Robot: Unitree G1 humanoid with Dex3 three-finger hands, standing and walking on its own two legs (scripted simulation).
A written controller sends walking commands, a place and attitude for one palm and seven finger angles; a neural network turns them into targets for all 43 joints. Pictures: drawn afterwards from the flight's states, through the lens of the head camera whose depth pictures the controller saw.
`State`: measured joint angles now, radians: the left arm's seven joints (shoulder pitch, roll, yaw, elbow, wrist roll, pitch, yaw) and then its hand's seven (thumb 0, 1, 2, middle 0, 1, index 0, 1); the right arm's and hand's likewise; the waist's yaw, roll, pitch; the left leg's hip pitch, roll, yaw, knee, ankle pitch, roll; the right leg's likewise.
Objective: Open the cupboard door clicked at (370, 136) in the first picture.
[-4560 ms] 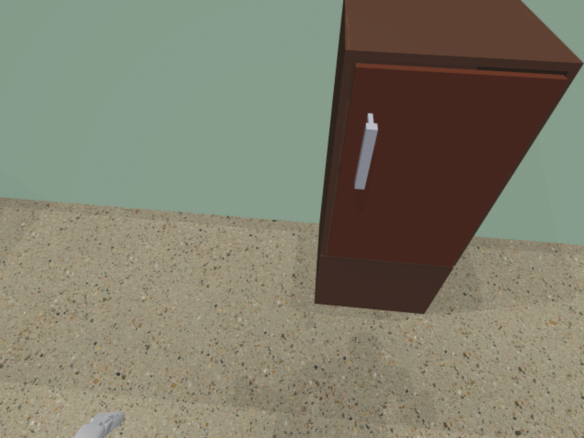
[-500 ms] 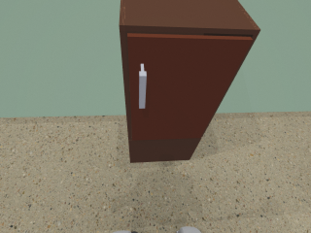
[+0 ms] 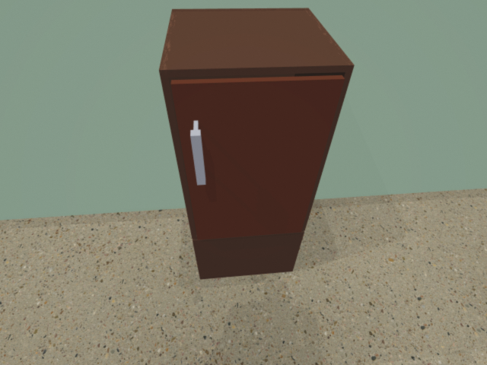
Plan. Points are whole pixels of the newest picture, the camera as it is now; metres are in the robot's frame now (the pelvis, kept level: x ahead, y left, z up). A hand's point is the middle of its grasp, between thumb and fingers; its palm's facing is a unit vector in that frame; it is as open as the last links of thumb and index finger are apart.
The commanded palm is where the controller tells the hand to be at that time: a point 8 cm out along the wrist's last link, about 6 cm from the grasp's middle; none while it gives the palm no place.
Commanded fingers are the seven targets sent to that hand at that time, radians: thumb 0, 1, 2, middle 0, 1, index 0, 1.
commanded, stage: come to a stop and stand still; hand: left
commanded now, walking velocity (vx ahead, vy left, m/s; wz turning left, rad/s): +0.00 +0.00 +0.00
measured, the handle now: (198, 153) +0.58 +0.14 +0.00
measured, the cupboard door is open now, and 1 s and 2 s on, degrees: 0 0 0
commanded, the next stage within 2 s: look again from close up in 0.22 s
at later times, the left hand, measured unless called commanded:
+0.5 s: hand out of the picture +0.00 +0.18 -0.19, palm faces +0.03 -0.99 -0.16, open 7.4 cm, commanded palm none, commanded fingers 0.00 0.90 0.90 -0.20 -0.30 -0.20 -0.30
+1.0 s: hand out of the picture -0.09 +0.24 -0.18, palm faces +0.07 -0.98 -0.21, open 7.4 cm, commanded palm none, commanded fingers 0.00 0.90 0.90 -0.20 -0.30 -0.20 -0.30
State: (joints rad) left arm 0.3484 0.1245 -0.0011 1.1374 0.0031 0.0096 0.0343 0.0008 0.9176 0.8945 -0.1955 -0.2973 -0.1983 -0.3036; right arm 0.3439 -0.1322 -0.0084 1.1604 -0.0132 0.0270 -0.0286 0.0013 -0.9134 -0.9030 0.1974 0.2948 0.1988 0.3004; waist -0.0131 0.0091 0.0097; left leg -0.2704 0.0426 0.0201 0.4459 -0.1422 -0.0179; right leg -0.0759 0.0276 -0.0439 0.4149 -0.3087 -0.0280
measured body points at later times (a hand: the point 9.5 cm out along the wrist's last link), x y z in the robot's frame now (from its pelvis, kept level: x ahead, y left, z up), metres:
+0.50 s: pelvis +0.01 +0.03 -0.01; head +0.01 +0.04 +0.44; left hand +0.00 +0.24 -0.17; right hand +0.03 -0.21 -0.16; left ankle +0.06 +0.13 -0.74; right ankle -0.05 -0.10 -0.74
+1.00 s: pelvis -0.04 +0.05 +0.00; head -0.05 +0.07 +0.45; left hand -0.09 +0.29 -0.16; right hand +0.01 -0.19 -0.14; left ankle +0.06 +0.13 -0.74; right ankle -0.05 -0.10 -0.74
